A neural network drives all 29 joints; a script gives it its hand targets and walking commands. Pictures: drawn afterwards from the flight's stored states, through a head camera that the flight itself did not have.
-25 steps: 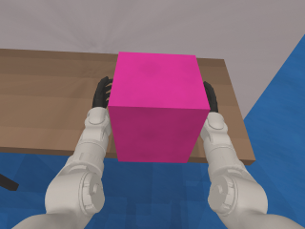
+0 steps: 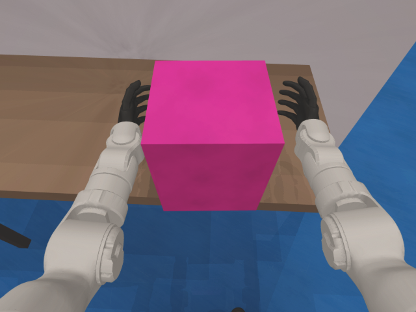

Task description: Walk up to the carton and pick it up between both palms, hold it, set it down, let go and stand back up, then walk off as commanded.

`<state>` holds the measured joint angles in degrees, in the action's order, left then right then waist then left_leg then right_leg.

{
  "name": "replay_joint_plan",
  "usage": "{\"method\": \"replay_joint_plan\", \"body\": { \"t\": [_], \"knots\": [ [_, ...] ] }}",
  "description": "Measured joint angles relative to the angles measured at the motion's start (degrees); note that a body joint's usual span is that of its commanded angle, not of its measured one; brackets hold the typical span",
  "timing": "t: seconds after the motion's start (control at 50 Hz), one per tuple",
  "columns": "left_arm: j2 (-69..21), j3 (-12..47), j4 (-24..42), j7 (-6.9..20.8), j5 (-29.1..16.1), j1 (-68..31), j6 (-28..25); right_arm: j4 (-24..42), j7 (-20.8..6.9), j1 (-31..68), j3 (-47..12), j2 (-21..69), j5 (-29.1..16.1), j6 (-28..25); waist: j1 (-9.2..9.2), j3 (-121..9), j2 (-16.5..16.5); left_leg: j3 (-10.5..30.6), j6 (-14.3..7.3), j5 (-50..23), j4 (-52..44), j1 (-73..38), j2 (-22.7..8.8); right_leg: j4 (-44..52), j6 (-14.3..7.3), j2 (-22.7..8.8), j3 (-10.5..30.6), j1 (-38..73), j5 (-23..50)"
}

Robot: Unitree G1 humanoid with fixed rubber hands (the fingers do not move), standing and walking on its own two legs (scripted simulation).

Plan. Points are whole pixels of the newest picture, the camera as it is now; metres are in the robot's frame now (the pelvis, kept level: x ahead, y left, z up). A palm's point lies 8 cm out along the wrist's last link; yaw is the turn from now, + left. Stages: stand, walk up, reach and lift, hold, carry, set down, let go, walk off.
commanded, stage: set down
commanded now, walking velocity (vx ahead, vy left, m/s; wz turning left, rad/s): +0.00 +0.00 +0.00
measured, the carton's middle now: (210, 142) +0.43 +0.02 +0.05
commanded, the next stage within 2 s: none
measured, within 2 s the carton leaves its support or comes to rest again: neither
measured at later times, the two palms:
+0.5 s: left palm (119, 160) +0.35 +0.18 +0.08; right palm (316, 158) +0.37 -0.18 +0.08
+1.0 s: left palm (113, 190) +0.30 +0.19 +0.06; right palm (322, 185) +0.33 -0.18 +0.06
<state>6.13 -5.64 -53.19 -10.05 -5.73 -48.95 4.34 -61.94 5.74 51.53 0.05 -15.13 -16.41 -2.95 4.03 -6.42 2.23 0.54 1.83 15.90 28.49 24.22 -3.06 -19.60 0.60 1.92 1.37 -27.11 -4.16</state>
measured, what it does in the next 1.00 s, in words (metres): stands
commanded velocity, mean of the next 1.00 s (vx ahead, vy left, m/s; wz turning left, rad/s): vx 0.00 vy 0.00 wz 0.00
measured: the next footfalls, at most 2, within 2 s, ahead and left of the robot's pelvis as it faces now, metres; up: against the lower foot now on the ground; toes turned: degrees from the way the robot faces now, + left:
none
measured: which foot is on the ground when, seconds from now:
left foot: down 0.00-1.00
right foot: down 0.00-1.00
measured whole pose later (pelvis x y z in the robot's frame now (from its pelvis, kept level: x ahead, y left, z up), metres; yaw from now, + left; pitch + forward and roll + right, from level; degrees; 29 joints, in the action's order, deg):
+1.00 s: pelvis -0.03 -0.02 +0.00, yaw +3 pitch +3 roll +0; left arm 9.5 0.0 -23.5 -7.0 -10.5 -19.8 11.6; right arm -30.5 1.9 20.2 2.2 -10.9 -11.7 4.3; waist 1.3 -2.3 -1.6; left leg 3.1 2.6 13.4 27.0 16.4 -1.3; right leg -24.7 -0.7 0.1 -1.0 -21.3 -6.3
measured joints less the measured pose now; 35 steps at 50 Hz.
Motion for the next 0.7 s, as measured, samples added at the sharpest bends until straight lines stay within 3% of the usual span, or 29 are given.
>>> {"method": "replay_joint_plan", "body": {
  "t": [0.08, 0.2, 0.32, 0.4, 0.48, 0.6, 0.7],
  "knots": [
    [0.3, -0.4, 8.5, 1.0, 0.6, 4.6, 4.1, 4.2, -0.2, -3.7, -1.8, -1.6, -2.7, 1.3, 0.15, 2.1, -0.5, 0.2, 0.3, -1.0, -1.2, -1.5, -0.2, 1.3, -0.4, 0.1, -0.2, 1.6, 1.0],
    [2.6, 0.7, 18.9, 2.4, -1.3, 14.0, 6.8, 15.3, -0.2, -13.0, -1.6, -0.8, -2.4, 2.9, -1.23, 3.4, -0.9, 1.4, 0.7, -2.7, -2.6, -1.5, 0.2, 1.3, -0.9, -0.3, -1.4, 1.5, 1.5],
    [5.3, 3.4, 18.7, 2.6, -7.3, 16.9, 6.0, 23.3, -0.6, -17.8, 0.6, 1.0, 0.7, 6.7, -2.05, 1.5, -1.4, 1.9, 0.9, -3.4, -1.6, 1.6, 0.9, -2.4, -1.4, -1.0, -1.9, -2.7, 0.5],
    [5.8, 3.9, 14.7, 3.0, -9.0, 14.7, 4.6, 23.5, -0.7, -16.8, 1.0, 2.0, 2.3, 8.4, -2.13, 0.0, -2.0, 1.7, 1.0, -3.2, -0.3, 2.9, 1.2, -5.1, -1.5, -1.2, -1.6, -4.8, -0.3],
    [4.8, 2.6, 14.8, 3.8, -7.3, 14.0, 4.7, 22.8, -0.6, -16.5, 0.1, 2.6, 2.2, 8.4, -1.92, 0.0, -2.2, 1.4, 1.1, -3.2, -0.2, 1.4, 1.2, -5.8, -1.6, -1.2, -1.3, -3.6, -0.6],
    [2.7, 0.8, 22.3, 5.7, -2.5, 19.8, 7.6, 25.3, -0.3, -22.6, -0.2, 3.2, 2.3, 7.1, -1.64, 3.1, -2.1, 1.9, 1.0, -4.0, -3.0, -5.6, 1.3, -3.2, -1.5, -1.4, -1.8, 3.6, -0.2],
    [3.4, 1.6, 27.3, 5.4, -3.0, 27.2, 8.8, 30.1, -1.0, -29.9, 1.7, 4.2, 3.8, 7.5, -2.05, 5.6, -2.3, 2.4, 0.9, -4.0, -3.8, -9.2, 1.6, -2.8, -1.5, -1.7, -2.3, 7.2, -0.5]
  ]
}}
